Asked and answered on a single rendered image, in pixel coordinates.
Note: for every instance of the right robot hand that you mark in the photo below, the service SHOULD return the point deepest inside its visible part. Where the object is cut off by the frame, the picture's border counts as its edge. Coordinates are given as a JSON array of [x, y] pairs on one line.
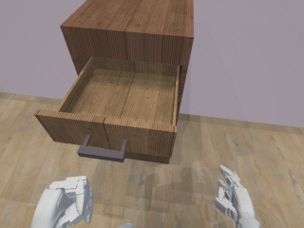
[[237, 202]]

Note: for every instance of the robot right forearm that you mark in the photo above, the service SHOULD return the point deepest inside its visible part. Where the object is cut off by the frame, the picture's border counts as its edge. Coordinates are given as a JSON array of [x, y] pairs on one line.
[[247, 223]]

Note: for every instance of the cabinet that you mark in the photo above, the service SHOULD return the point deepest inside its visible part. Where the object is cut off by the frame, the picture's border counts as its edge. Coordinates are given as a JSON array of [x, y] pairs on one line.
[[152, 31]]

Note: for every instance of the left robot hand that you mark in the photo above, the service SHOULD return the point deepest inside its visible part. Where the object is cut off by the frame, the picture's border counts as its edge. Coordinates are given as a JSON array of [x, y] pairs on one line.
[[71, 196]]

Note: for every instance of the drawer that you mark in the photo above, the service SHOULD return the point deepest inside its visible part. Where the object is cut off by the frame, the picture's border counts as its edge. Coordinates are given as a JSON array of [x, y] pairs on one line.
[[115, 100]]

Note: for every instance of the handle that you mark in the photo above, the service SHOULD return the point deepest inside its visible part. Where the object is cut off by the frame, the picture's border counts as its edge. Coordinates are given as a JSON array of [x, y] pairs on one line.
[[101, 153]]

